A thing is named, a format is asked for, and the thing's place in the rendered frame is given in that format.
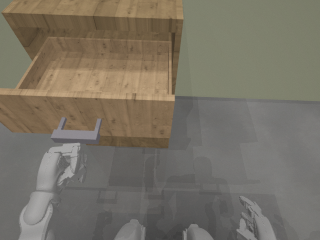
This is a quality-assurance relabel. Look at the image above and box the drawer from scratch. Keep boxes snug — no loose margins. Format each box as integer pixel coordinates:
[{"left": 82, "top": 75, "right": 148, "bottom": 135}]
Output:
[{"left": 0, "top": 36, "right": 175, "bottom": 139}]

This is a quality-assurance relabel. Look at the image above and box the cabinet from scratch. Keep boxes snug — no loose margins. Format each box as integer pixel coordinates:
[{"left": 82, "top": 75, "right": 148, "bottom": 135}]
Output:
[{"left": 1, "top": 0, "right": 184, "bottom": 148}]

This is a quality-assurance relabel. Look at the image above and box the handle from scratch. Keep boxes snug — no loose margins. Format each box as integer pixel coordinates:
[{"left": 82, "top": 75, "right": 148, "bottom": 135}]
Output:
[{"left": 51, "top": 117, "right": 102, "bottom": 145}]

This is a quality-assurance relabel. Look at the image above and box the left robot hand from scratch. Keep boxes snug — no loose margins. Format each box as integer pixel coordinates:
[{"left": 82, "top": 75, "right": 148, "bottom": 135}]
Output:
[{"left": 36, "top": 143, "right": 89, "bottom": 195}]

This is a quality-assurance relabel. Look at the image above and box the right robot hand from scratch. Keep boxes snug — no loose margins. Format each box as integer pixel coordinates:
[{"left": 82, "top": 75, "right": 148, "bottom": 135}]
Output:
[{"left": 236, "top": 196, "right": 277, "bottom": 240}]

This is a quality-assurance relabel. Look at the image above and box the robot right shin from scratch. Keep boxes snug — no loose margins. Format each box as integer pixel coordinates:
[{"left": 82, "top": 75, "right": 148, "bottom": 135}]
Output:
[{"left": 189, "top": 224, "right": 199, "bottom": 228}]

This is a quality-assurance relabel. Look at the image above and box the left robot thigh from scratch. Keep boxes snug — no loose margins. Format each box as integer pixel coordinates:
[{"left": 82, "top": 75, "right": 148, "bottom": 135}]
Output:
[{"left": 113, "top": 222, "right": 146, "bottom": 240}]

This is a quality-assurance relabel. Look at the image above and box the left robot forearm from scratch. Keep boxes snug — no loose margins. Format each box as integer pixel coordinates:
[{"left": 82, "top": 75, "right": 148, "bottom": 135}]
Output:
[{"left": 18, "top": 190, "right": 62, "bottom": 240}]

